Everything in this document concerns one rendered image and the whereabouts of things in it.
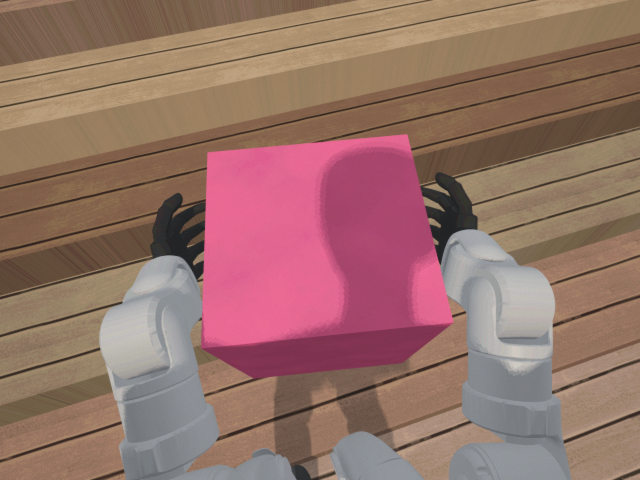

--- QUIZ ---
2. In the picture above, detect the right robot hand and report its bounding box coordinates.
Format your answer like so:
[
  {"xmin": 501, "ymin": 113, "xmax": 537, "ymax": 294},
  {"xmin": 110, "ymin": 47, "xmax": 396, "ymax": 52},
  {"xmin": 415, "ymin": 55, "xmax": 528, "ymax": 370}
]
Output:
[{"xmin": 420, "ymin": 172, "xmax": 478, "ymax": 265}]

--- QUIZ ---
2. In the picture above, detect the robot left shin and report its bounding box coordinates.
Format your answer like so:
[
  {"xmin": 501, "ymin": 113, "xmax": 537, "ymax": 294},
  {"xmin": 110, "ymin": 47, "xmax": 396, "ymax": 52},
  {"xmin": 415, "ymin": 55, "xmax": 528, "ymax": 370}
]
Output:
[{"xmin": 252, "ymin": 448, "xmax": 296, "ymax": 480}]

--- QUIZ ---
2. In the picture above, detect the robot right forearm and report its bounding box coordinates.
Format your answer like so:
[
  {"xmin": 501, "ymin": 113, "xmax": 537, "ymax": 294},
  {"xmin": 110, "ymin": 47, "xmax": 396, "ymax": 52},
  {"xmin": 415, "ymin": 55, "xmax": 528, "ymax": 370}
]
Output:
[{"xmin": 441, "ymin": 229, "xmax": 571, "ymax": 480}]

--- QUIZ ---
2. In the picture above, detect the robot right upper arm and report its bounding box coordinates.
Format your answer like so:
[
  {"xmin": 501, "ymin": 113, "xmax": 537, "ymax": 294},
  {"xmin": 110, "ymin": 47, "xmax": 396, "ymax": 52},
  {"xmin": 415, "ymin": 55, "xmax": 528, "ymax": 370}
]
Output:
[{"xmin": 449, "ymin": 442, "xmax": 567, "ymax": 480}]

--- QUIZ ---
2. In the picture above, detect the left robot hand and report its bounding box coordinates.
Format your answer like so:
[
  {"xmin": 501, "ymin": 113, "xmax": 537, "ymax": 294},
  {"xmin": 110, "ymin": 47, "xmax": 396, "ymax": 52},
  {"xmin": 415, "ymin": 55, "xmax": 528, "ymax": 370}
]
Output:
[{"xmin": 150, "ymin": 193, "xmax": 206, "ymax": 280}]

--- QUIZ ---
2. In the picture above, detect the carton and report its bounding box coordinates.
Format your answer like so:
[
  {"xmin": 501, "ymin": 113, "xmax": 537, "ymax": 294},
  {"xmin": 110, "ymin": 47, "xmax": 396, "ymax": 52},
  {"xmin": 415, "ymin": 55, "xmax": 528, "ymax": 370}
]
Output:
[{"xmin": 201, "ymin": 134, "xmax": 454, "ymax": 379}]

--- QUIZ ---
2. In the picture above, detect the robot right thigh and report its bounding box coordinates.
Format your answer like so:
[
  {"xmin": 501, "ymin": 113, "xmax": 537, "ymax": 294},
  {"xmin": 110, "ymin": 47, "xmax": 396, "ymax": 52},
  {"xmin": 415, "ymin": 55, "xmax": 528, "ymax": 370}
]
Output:
[{"xmin": 330, "ymin": 431, "xmax": 425, "ymax": 480}]

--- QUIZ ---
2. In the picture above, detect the robot left forearm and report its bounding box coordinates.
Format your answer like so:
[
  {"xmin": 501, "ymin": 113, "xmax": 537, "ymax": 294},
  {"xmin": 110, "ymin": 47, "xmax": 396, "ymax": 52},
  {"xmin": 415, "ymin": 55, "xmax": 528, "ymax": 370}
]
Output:
[{"xmin": 99, "ymin": 255, "xmax": 220, "ymax": 480}]

